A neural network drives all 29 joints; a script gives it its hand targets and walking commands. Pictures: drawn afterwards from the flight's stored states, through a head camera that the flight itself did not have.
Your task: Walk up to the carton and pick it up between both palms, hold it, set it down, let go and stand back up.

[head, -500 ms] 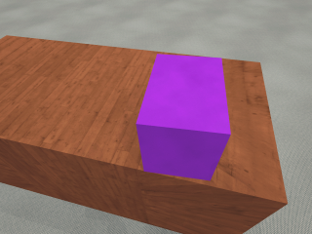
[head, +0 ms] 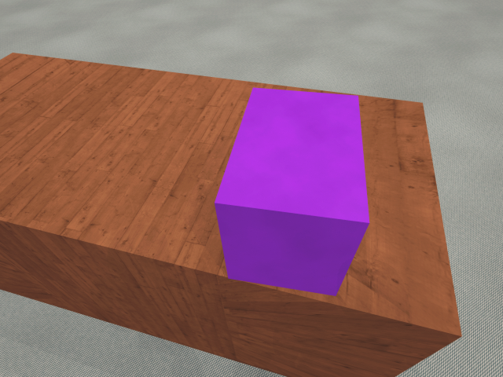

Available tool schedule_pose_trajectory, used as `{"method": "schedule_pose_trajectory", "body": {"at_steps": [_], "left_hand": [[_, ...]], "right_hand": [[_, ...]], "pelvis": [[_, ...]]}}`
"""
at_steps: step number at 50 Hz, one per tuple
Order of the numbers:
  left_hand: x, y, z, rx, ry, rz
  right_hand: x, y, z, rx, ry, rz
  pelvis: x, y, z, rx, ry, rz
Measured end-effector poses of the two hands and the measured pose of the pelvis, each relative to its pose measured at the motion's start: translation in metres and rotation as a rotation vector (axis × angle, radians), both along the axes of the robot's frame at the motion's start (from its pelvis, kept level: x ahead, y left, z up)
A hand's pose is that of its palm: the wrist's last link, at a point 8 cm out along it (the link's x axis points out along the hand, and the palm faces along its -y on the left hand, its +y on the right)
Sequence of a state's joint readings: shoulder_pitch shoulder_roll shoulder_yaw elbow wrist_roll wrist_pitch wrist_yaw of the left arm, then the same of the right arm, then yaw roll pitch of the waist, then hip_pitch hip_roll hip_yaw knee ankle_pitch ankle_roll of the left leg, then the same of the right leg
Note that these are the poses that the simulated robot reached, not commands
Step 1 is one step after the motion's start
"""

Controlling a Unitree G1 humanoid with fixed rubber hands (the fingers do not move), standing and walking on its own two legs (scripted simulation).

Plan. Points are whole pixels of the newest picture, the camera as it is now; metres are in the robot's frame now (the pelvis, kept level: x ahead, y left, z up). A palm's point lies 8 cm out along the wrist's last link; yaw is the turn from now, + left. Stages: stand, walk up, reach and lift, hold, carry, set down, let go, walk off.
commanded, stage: stand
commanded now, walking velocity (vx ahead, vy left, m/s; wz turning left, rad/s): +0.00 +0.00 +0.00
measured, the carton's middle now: (292, 187) +0.44 -0.05 +0.04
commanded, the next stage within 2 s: none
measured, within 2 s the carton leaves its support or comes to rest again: neither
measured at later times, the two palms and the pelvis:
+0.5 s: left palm out of the picture +0.05 +0.26 -0.11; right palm out of the picture +0.07 -0.26 -0.12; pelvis +0.00 +0.00 +0.00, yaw +1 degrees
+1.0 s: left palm out of the picture +0.00 +0.26 -0.12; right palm out of the picture +0.02 -0.26 -0.12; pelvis -0.02 +0.00 +0.00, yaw +1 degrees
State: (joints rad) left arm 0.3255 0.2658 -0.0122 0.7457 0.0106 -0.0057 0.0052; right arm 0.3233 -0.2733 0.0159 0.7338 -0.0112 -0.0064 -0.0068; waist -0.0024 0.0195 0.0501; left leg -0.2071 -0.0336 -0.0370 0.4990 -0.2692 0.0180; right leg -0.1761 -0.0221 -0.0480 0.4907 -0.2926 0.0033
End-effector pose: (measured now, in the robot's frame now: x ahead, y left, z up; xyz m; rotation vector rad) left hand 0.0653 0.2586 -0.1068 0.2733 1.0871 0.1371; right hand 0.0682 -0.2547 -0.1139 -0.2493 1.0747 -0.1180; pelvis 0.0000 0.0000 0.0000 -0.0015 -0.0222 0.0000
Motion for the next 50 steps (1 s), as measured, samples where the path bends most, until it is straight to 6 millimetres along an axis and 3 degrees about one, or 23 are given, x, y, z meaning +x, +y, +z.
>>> {"method": "schedule_pose_trajectory", "body": {"at_steps": [13,33,50], "left_hand": [[-0.003,0.000,-0.001,0.002,0.013,0.018],[-0.013,-0.001,-0.005,-0.008,0.027,0.038],[-0.062,-0.002,-0.012,-0.012,0.115,0.068]], "right_hand": [[0.007,-0.001,0.000,-0.002,0.009,0.012],[0.000,0.000,0.000,-0.008,0.019,-0.006],[-0.046,-0.002,-0.007,-0.003,0.099,-0.040]], "pelvis": [[0.002,-0.002,0.001,0.000,-0.003,0.010],[0.000,-0.001,0.002,-0.001,-0.007,0.014],[-0.020,-0.003,0.003,-0.001,-0.011,0.014]]}}
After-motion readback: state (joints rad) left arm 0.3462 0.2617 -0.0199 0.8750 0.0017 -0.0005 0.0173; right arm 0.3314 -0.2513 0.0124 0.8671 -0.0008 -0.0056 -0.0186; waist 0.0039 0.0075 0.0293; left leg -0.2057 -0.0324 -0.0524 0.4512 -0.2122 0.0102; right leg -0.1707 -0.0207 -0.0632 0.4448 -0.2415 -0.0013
